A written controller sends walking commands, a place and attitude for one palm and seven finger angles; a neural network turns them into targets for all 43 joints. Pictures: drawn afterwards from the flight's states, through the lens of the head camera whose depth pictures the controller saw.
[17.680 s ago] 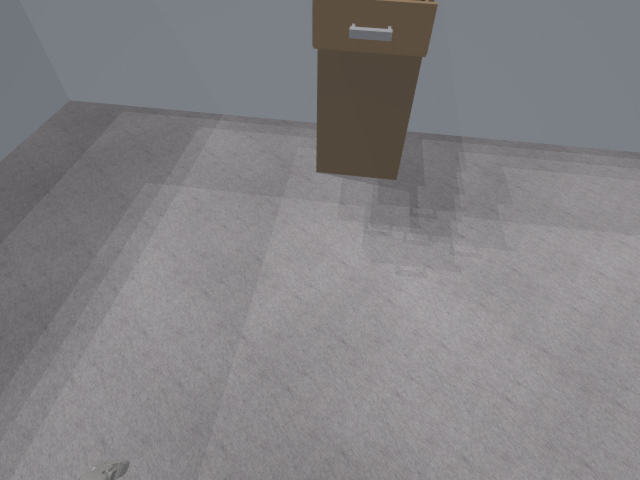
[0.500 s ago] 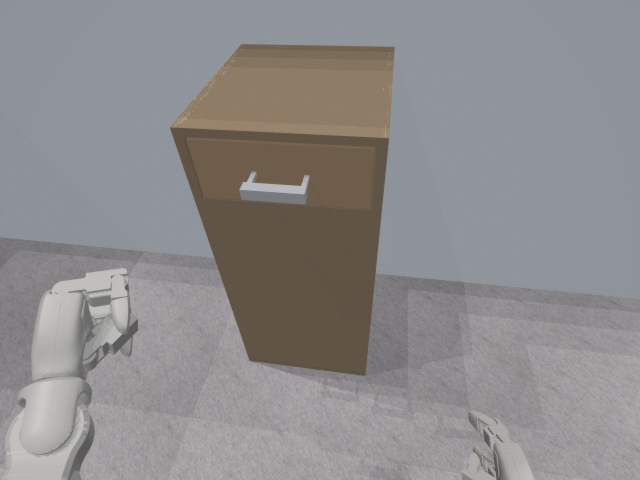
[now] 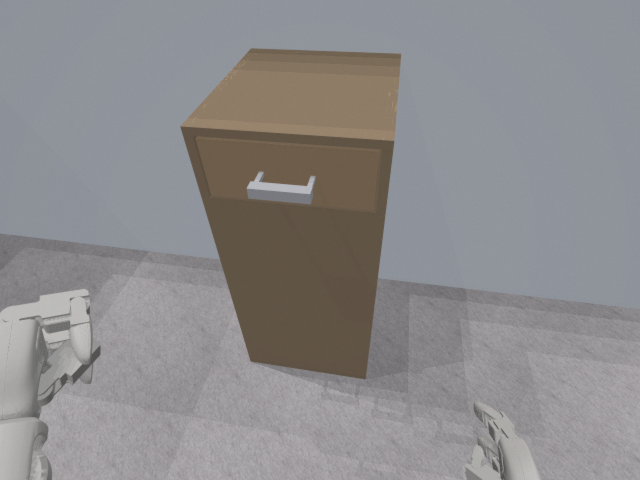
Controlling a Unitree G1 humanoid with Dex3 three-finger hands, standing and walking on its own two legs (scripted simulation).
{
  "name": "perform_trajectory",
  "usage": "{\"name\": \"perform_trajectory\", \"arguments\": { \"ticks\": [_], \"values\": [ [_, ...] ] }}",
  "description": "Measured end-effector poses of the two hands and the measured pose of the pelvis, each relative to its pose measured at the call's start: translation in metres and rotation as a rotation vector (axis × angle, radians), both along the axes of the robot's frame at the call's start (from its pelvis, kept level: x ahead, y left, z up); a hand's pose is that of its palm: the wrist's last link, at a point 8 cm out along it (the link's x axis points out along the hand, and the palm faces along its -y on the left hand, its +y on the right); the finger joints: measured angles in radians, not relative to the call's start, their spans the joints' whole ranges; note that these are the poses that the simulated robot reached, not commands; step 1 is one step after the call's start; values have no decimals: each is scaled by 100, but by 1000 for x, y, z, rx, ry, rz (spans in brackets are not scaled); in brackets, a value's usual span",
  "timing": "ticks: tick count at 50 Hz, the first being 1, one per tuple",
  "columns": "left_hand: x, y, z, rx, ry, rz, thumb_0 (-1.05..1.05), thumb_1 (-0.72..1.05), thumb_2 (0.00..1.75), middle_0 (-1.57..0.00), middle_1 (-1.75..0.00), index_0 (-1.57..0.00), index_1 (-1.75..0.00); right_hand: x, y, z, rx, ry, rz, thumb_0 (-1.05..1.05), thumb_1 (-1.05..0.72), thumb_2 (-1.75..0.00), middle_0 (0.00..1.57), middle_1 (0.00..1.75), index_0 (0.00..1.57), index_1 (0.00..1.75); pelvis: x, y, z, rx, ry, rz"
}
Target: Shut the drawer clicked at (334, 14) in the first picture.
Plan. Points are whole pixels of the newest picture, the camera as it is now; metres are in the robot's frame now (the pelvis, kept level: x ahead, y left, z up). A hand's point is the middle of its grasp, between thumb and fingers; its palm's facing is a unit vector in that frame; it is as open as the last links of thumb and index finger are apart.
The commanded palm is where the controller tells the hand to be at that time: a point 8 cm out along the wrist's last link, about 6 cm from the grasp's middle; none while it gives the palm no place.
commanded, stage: step back with the hand held close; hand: left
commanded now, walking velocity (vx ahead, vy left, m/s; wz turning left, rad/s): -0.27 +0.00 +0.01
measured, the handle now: (283, 185) +0.62 +0.16 +0.03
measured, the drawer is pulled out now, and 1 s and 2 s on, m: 0.00 0.00 0.00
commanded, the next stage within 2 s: stop stepping back and stand still in 1.30 s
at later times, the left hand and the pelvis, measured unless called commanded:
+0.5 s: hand (62, 384) +0.15 +0.25 +0.15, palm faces +0.36 -0.79 -0.50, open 3.2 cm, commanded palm +0.08 +0.29 +0.17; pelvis -0.05 +0.01 -0.01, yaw +0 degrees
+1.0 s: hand (25, 463) +0.08 +0.24 +0.15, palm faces +0.35 -0.80 -0.49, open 3.2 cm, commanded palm +0.01 +0.29 +0.17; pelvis -0.11 +0.01 -0.02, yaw +2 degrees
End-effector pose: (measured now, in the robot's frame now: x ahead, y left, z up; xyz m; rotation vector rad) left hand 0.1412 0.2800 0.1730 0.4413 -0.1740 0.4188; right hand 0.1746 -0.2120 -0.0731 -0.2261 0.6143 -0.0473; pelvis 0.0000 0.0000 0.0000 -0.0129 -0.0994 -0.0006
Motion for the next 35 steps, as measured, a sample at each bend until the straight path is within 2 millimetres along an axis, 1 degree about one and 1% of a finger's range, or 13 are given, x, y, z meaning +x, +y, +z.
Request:
{"name": "perform_trajectory", "arguments": {
  "ticks": [4,8,12,20,28,32,35],
  "values": [
    [3,6,7,54,-12,-17,1,88,90,-140,-160,-140,-160,-7,-4,0,-3,35,-30,1,-90,-90,20,30,21,30,-3,2,0,-6,43,-1],
    [6,7,3,76,27,-52,1,89,90,-140,-160,-140,-160,-18,-11,-4,-22,84,-77,1,-90,-90,20,30,21,30,-8,8,0,-2,76,-4],
    [2,9,-2,94,73,-84,1,89,90,-140,-159,-140,-160,-32,-17,-8,-36,125,-124,1,-90,-90,20,30,21,30,-14,14,-1,8,94,-5],
    [-18,16,1,142,51,-86,1,88,90,-140,-159,-140,-160,-52,-14,-10,-41,129,-147,1,-90,-90,20,30,20,30,-33,17,-7,24,96,-7],
    [-42,8,1,140,-17,-75,1,88,90,-140,-159,-140,-160,-65,-9,-11,-23,79,-119,1,-90,-90,20,30,21,30,-55,13,-13,16,96,-2],
    [-52,7,-1,126,-47,-87,1,88,90,-140,-159,-140,-160,-77,-11,-11,-43,86,-117,1,-90,-90,20,30,21,30,-66,14,-15,3,106,0],
    [-57,10,-1,124,-61,-96,1,88,90,-141,-159,-140,-160,-89,-12,-10,-64,99,-130,1,-90,-90,20,30,21,30,-72,17,-15,-3,108,1]
  ]
}}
